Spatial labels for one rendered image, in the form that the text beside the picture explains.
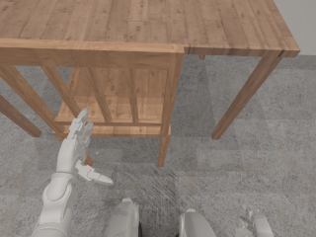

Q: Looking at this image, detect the right robot hand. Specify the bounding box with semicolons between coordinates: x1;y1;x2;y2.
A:
235;198;275;237

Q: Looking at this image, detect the table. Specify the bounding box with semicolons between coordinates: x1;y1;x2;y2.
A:
0;0;301;140

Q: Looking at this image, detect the left robot hand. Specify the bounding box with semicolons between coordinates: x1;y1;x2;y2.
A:
56;108;114;186

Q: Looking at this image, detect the chair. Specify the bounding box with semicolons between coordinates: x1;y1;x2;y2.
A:
0;39;185;167

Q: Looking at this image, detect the left robot forearm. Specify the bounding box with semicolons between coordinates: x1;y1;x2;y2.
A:
31;172;79;237

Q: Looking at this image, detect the right robot thigh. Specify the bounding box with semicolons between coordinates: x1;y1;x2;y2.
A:
179;211;216;237

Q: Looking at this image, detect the robot left shin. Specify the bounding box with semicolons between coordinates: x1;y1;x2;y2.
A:
122;197;138;237

